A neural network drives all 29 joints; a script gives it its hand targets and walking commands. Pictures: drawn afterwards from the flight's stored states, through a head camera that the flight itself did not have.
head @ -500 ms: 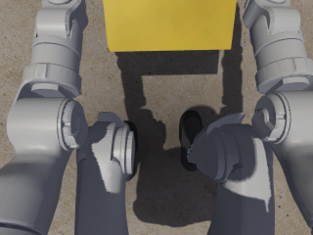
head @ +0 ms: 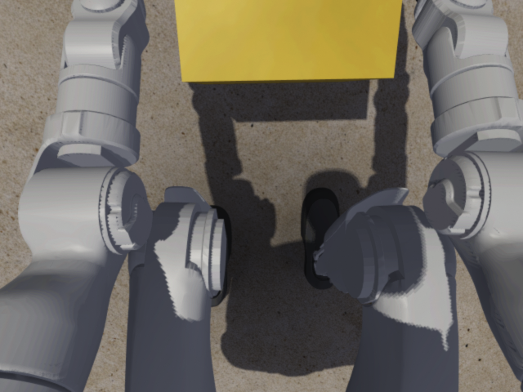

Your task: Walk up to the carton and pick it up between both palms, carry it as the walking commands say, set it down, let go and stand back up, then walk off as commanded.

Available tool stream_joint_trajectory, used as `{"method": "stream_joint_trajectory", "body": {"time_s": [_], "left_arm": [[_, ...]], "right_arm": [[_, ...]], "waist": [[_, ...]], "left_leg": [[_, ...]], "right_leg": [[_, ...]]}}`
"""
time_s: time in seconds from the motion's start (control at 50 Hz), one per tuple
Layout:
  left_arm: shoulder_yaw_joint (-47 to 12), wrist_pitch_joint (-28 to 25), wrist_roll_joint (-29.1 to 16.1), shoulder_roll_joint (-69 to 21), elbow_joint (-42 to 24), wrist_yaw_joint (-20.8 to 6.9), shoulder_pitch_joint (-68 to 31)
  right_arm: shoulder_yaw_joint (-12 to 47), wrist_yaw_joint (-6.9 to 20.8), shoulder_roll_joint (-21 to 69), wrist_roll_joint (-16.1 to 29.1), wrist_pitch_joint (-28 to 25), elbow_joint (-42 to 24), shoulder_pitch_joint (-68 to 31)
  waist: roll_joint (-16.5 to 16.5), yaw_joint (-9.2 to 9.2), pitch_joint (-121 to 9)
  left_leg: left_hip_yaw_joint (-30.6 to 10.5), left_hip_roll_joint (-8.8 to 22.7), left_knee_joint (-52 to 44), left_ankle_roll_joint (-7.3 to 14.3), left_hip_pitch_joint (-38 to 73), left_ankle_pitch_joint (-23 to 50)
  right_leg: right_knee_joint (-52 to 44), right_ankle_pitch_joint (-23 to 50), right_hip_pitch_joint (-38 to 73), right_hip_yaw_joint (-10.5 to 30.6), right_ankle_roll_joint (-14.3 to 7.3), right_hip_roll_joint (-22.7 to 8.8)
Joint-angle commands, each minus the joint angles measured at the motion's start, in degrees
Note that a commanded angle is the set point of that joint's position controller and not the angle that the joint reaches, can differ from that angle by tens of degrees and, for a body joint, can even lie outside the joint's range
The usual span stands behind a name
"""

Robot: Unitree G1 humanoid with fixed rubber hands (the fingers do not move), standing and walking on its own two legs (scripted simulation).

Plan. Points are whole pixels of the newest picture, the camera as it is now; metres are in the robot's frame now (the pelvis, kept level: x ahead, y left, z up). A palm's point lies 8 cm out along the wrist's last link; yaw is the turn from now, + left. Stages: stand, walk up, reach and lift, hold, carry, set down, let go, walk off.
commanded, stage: set down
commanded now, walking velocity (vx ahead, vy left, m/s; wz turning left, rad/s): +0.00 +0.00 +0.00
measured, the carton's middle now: out of the picture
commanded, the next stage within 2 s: none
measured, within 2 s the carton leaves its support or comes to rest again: neither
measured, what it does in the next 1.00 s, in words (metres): stands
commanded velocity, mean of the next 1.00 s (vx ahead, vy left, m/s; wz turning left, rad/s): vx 0.00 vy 0.00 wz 0.00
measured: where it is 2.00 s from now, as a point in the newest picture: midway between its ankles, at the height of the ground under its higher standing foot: (265, 262)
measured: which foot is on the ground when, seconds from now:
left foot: down 0.00-1.00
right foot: down 0.00-1.00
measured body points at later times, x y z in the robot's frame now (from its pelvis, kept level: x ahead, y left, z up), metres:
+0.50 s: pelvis +0.00 +0.00 -0.01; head +0.38 +0.01 +0.24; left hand +0.57 +0.16 -0.18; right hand +0.57 -0.18 -0.18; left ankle +0.09 +0.10 -0.32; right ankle +0.12 -0.11 -0.32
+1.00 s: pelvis +0.00 +0.00 +0.00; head +0.37 +0.01 +0.23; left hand +0.55 +0.17 -0.20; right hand +0.55 -0.19 -0.19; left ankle +0.09 +0.11 -0.32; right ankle +0.12 -0.11 -0.32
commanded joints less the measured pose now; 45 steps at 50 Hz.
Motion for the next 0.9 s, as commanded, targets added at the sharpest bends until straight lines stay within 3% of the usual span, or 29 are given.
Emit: {"method": "stream_joint_trajectory", "body": {"time_s": [0.0,0.44,0.66,0.78,0.88], "left_arm": [[-18.2,0.1,-2.9,-48.7,-1.0,-13.6,-19.6],[-15.9,-0.3,-1.1,-46.9,1.8,-14.1,-15.7],[-13.7,-1.2,-0.7,-40.5,2.1,-12.6,-14.7],[-10.6,-2.7,-0.2,-28.4,2.6,-9.4,-13.0],[-6.2,-5.9,-1.5,1.3,3.1,-1.0,-8.8]], "right_arm": [[17.7,15.9,54.6,3.0,0.9,-3.5,-21.7],[15.9,16.0,53.4,1.3,0.7,-0.7,-18.3],[13.8,14.6,47.0,0.5,-0.6,-0.3,-16.8],[10.9,11.7,35.6,-0.2,-2.0,0.7,-13.8],[6.0,3.8,6.3,0.9,-4.9,3.0,-7.9]], "waist": [[2.1,2.21,-53.2],[2.2,2.59,-47.7],[2.6,2.08,-48.0],[2.8,2.04,-49.7],[2.9,2.46,-53.8]], "left_leg": [[-1.9,-3.4,-12.8,-0.2,21.8,22.3],[-1.4,-3.0,-11.3,-0.4,19.7,21.2],[-1.6,-2.5,-11.0,-0.9,21.9,21.1],[-1.4,-1.9,-11.1,-1.6,23.8,20.9],[-1.6,-0.8,-11.6,-2.5,26.3,21.6]], "right_leg": [[-5.0,19.4,30.7,0.1,0.4,5.0],[-3.8,19.2,30.5,0.3,0.4,4.9],[-3.4,18.9,31.5,0.0,0.8,4.4],[-3.5,18.9,33.5,-0.2,1.3,4.0],[-4.2,19.7,36.6,-0.1,2.1,3.3]]}}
